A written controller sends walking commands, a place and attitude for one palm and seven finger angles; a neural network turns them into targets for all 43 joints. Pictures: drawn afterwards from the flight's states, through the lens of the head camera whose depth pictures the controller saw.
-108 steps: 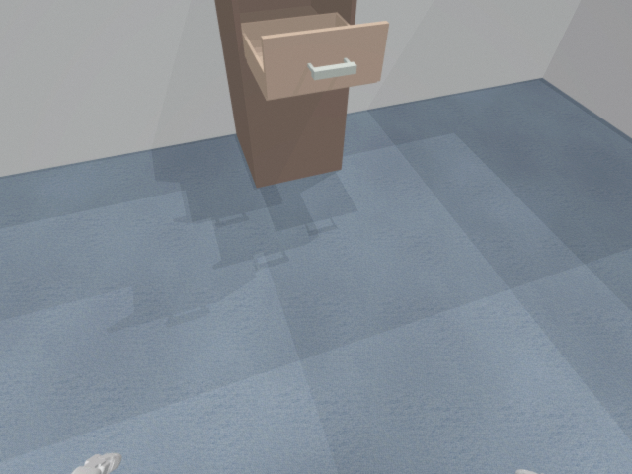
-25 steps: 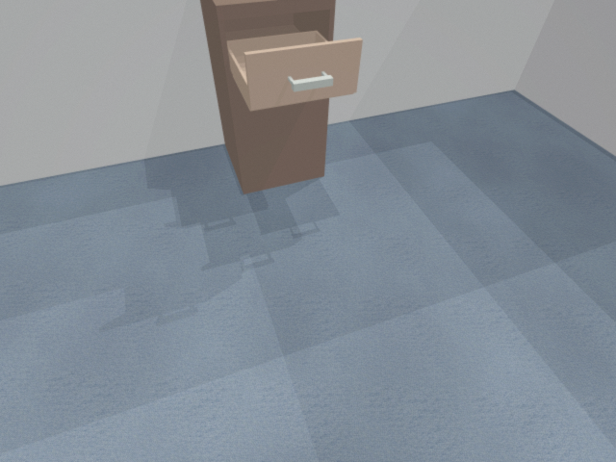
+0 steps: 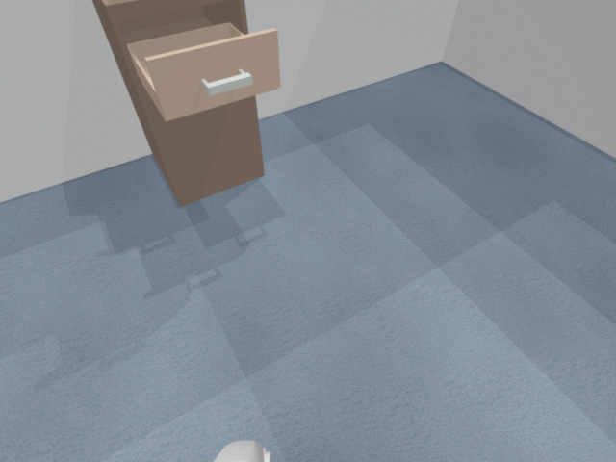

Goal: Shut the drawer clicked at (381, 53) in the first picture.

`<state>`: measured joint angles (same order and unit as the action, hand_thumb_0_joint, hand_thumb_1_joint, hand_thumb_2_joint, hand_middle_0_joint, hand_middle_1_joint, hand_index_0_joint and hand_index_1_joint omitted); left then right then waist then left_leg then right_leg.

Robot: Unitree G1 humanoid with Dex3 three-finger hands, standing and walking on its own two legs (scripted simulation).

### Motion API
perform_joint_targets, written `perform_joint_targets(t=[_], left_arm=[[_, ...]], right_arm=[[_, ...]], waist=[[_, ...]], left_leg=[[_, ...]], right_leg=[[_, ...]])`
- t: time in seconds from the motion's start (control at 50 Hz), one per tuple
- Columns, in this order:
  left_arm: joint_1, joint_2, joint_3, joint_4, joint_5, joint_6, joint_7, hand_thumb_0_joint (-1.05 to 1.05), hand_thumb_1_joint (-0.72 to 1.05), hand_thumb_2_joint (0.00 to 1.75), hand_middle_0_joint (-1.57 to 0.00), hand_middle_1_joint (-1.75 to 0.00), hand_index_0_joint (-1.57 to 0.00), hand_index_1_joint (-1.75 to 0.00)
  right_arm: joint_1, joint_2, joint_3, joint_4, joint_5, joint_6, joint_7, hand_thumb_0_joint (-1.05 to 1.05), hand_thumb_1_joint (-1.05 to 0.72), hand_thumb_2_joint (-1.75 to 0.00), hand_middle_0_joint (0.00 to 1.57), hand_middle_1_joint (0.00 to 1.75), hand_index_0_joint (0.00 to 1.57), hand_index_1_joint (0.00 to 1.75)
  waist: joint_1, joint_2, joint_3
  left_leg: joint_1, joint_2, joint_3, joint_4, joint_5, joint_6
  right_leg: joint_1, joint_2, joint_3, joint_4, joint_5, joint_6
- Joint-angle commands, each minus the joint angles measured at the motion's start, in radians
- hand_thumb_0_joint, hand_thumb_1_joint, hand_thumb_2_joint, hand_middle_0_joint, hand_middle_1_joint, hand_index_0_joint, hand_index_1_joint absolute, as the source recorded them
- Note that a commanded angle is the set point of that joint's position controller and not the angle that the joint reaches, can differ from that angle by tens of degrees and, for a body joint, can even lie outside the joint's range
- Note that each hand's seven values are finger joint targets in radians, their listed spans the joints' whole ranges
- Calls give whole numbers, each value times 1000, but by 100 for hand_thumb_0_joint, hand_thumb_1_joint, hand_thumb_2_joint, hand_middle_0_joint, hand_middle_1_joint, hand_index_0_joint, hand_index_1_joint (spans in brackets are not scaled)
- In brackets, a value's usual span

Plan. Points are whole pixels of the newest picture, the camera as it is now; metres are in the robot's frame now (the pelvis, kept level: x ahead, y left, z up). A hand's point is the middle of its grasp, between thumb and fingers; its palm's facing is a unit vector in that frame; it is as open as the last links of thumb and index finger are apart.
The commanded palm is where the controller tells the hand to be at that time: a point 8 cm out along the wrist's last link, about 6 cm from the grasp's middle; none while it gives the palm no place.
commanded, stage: walk to a spot facing it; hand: left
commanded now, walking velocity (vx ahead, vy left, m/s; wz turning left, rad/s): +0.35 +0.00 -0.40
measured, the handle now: (226, 80) +1.08 +0.34 -0.07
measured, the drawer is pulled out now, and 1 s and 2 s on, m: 0.29 0.29 0.29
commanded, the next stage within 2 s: turn to face it in 1.66 s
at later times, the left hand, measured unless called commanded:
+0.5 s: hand (166, 370) +0.28 +0.28 -0.17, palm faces -0.16 -0.97 -0.18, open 7.4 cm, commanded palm none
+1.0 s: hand (294, 242) +0.58 +0.08 -0.17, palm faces -0.47 -0.87 -0.14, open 7.4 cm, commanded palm none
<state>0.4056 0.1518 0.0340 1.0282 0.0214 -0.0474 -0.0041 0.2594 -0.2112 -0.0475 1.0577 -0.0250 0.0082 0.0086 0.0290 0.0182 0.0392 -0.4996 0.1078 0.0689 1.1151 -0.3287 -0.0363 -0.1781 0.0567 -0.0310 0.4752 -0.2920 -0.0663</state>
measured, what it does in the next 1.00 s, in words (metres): walks ahead, turning right: left foot, then right foot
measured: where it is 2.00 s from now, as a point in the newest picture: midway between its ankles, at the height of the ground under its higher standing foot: (371, 315)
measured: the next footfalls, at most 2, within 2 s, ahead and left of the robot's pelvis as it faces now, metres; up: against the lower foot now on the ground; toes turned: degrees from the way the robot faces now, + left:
left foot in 0.30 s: +0.27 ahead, +0.15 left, +0.00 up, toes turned -2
right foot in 0.90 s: +0.43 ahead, -0.11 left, +0.00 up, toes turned -33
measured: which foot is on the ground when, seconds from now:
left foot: up 0.00-0.28, down 0.30-0.92, up 0.94-1.00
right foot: down 0.00-0.28, up 0.30-0.88, down 0.90-1.00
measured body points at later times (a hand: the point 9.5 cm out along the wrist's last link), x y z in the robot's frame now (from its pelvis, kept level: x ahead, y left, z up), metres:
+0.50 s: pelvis +0.20 +0.09 +0.00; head +0.21 +0.12 +0.45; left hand +0.29 +0.33 -0.16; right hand +0.20 -0.16 -0.12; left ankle +0.23 +0.15 -0.74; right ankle +0.16 -0.05 -0.64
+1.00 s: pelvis +0.39 +0.00 -0.02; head +0.42 -0.01 +0.43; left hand +0.60 +0.13 -0.16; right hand +0.19 -0.12 -0.16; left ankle +0.32 +0.15 -0.64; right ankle +0.40 -0.09 -0.74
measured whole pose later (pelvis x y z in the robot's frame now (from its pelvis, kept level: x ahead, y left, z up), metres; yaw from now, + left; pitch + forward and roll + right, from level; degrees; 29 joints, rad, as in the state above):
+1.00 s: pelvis +0.39 +0.00 -0.02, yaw -26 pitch -1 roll -1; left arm 0.09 0.16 0.05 0.98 0.01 -0.06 -0.01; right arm 0.49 -0.09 -0.03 1.16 -0.01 -0.01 -0.01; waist -0.07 0.00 0.09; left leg -0.29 0.15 0.13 1.22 -0.46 -0.02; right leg -0.34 0.02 -0.15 0.61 -0.26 -0.08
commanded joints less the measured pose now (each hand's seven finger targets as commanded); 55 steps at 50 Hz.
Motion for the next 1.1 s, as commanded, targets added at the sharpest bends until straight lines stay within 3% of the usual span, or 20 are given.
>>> perform_joint_targets(t=[0.0,0.1,0.18,0.24,0.26,0.28,0.32,0.36,0.4,0.56,0.74,0.8,0.84,0.86,0.88,0.9,0.94,0.98,1.02,1.08], left_arm=[[81,175,42,-22,0,-28,14,0,90,90,-20,-30,-20,-30],[101,171,45,-5,6,-31,23,0,90,90,-20,-30,-20,-30],[78,185,53,-8,9,-20,25,0,90,90,-20,-30,-20,-30],[27,172,63,-25,0,-18,20,0,90,90,-20,-30,-20,-30],[71,113,62,-41,-14,-12,7,0,90,90,-20,-30,-20,-30],[37,96,55,-71,-11,-21,2,0,90,90,-20,-30,-20,-30],[-43,101,50,-77,2,-7,-3,0,90,90,-20,-30,-20,-30],[-57,88,55,-63,15,16,-23,0,90,90,-20,-30,-20,-30],[-22,61,51,-50,18,41,-28,0,90,90,-20,-30,-20,-30],[-203,59,44,-106,22,56,-39,0,90,90,-20,-30,-20,-30],[-458,41,18,-149,11,41,-37,0,90,90,-20,-30,-20,-30],[-400,52,20,-133,9,28,-32,0,90,90,-20,-30,-20,-30],[-202,86,34,-69,14,13,-23,0,90,90,-20,-30,-20,-30],[-57,148,52,-25,16,1,-16,0,90,90,-20,-30,-20,-30],[70,253,80,2,9,-9,-1,0,90,90,-20,-30,-20,-30],[99,306,82,19,-18,-4,2,0,90,90,-20,-30,-20,-30],[-25,234,71,-11,-18,-3,11,0,90,90,-20,-30,-20,-30],[-127,153,49,-25,-8,-16,20,0,90,90,-20,-30,-20,-30],[-159,130,42,-22,3,-25,21,0,90,90,-20,-30,-20,-30],[-155,127,48,-37,2,-27,13,0,90,90,-20,-30,-20,-30]], right_arm=[[-107,-54,-25,-134,1,-42,7,0,-90,-90,20,30,20,30],[-210,-34,-22,-193,6,-54,16,0,-90,-90,20,30,20,30],[-231,-25,-21,-212,13,-67,17,0,-90,-90,20,30,20,30],[86,-108,-41,-119,4,-83,-13,0,-90,-90,20,30,20,30],[231,-233,-70,-89,-15,-89,-25,0,-90,-90,20,30,20,30],[287,-263,-66,-80,-7,-80,-25,0,-90,-90,20,30,20,30],[102,-160,-44,-119,0,-79,-27,0,-90,-90,20,30,20,30],[35,-62,-17,-119,-2,-90,-27,0,-90,-90,20,30,20,30],[28,-45,-14,-107,2,-104,-31,0,-90,-90,20,30,20,30],[174,-61,-20,-47,9,-120,-32,0,-90,-90,20,30,20,30],[349,-63,0,45,-10,-96,-36,0,-90,-90,20,30,20,30],[343,-84,-2,54,-9,-90,-38,0,-90,-90,20,30,20,30],[305,-102,-6,46,1,-86,-37,0,-90,-90,20,30,20,30],[278,-93,-6,32,13,-88,-28,0,-90,-90,20,30,20,30],[281,-28,2,-2,29,-92,-26,0,-90,-90,20,30,20,30],[217,-19,0,-28,28,-93,-33,0,-90,-90,20,30,20,30],[115,-15,-15,-49,18,-82,-29,0,-90,-90,20,30,20,30],[162,18,-11,-19,1,-54,-24,0,-90,-90,20,30,20,30],[212,42,-13,-3,-1,-38,-17,0,-90,-90,20,30,20,30],[155,51,-14,-36,-4,-32,-2,0,-90,-90,20,30,20,30]], waist=[[-4,-97,32],[19,-131,46],[21,-164,63],[-115,-50,-78],[-151,214,-210],[-147,291,-203],[-86,167,-45],[-31,113,60],[2,113,34],[-37,52,39],[-118,95,103],[-79,124,49],[17,103,-66],[84,76,-159],[117,-128,-286],[103,-119,-278],[57,-60,-102],[-32,-27,-12],[-80,-66,5],[-74,-127,38]], left_leg=[[-183,25,-22,-49,115,-24],[-180,10,-10,-232,137,-20],[28,-36,16,-411,103,9],[517,-37,-3,-602,135,42],[738,249,-362,-674,52,126],[690,401,-603,-851,-29,201],[423,376,-520,-930,-292,210],[230,281,-314,-958,-192,159],[200,220,-134,-950,-26,141],[444,211,20,-958,259,164],[594,238,124,-877,586,148],[626,241,179,-742,896,138],[556,207,222,-490,1013,100],[345,192,230,-276,834,67],[19,60,233,55,71,14],[-155,-24,107,290,-281,2],[-169,61,-21,290,-111,12],[-74,99,-27,156,-30,3],[12,90,-4,24,-11,-8],[34,75,22,-152,77,-19]], right_leg=[[56,-269,311,-281,143,-128],[113,-259,291,-257,239,-120],[43,-252,287,-206,315,-95],[-110,-149,207,156,389,-37],[-315,-21,86,486,38,12],[-427,14,60,742,-269,25],[-509,-102,75,901,-150,20],[-448,-150,70,849,-27,30],[-402,-160,53,787,46,46],[-560,-182,2,537,204,88],[-501,-127,-94,256,105,36],[-348,-66,-149,164,19,-6],[-58,-11,-189,66,85,-33],[241,-87,-101,48,170,-69],[532,-396,323,12,318,-190],[554,-515,495,-72,567,-276],[253,-450,376,-151,404,-223],[9,-371,216,-228,271,-152],[-112,-316,130,-256,218,-126],[-178,-268,97,-295,61,-118]])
